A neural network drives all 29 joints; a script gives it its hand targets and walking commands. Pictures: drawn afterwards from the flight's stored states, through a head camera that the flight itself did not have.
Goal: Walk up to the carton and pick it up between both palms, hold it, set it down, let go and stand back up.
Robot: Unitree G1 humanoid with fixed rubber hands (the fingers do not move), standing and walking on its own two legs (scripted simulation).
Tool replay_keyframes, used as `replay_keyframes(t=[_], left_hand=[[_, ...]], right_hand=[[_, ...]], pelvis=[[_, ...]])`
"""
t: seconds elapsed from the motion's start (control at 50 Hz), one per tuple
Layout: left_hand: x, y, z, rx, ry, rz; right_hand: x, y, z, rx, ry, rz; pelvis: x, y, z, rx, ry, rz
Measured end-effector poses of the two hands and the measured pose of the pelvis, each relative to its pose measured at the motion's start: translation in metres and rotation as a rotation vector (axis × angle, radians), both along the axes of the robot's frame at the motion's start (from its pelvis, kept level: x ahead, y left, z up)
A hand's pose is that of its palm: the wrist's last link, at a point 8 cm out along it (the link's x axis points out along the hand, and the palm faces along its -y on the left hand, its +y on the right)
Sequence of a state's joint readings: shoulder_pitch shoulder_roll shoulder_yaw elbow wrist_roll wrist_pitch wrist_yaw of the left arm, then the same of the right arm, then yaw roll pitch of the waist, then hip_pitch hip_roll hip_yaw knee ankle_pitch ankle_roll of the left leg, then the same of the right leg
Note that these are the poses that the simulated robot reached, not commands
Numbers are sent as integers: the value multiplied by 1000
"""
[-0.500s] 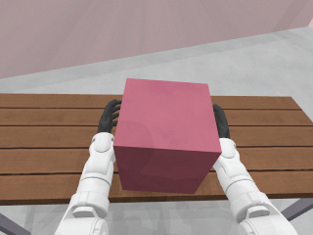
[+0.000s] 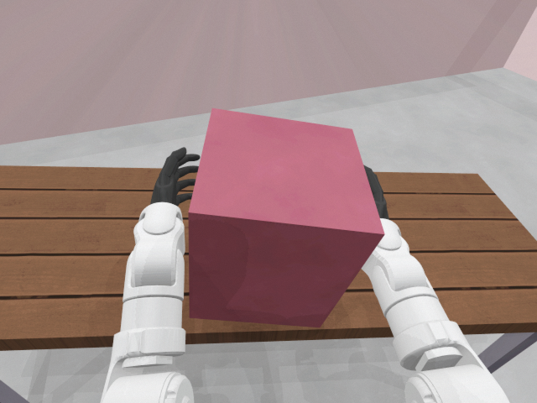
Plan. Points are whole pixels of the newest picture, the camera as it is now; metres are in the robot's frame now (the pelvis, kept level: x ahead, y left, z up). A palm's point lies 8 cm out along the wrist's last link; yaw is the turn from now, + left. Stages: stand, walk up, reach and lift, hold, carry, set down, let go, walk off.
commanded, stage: reach and lift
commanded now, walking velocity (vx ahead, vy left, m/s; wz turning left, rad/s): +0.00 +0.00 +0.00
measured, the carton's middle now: (269, 225) +0.36 +0.01 +0.11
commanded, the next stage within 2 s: hold in 1.24 s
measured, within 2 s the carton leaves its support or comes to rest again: neither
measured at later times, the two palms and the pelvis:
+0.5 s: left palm (165, 191) +0.36 +0.16 +0.18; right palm (378, 199) +0.36 -0.14 +0.17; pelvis +0.00 +0.00 +0.00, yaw +1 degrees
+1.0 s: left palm (166, 177) +0.37 +0.16 +0.19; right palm (382, 182) +0.37 -0.15 +0.19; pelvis +0.00 +0.00 +0.00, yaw +0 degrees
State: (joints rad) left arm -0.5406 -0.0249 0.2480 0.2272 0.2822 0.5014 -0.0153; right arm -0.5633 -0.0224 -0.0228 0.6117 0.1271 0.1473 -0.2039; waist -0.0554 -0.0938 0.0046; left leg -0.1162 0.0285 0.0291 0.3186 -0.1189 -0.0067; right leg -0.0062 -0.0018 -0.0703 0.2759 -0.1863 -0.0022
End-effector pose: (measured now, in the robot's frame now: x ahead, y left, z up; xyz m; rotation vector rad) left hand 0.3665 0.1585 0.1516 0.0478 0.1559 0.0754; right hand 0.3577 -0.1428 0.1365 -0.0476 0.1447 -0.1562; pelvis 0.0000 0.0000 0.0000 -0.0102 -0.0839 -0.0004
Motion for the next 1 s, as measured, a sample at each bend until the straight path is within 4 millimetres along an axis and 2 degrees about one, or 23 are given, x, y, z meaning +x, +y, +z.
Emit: replay_keyframes(t=[0.3,0.54,1.0], left_hand=[[1,-4,24,10,-8,18],[-4,-1,26,10,3,26],[6,-3,41,-9,3,25]], right_hand=[[7,-4,30,6,-12,16],[5,-1,33,30,-4,22],[14,-3,55,20,-6,17]], pelvis=[[-2,-2,0,-2,-19,5],[-2,-1,-1,-3,-18,14],[0,-2,-1,0,-12,0]])
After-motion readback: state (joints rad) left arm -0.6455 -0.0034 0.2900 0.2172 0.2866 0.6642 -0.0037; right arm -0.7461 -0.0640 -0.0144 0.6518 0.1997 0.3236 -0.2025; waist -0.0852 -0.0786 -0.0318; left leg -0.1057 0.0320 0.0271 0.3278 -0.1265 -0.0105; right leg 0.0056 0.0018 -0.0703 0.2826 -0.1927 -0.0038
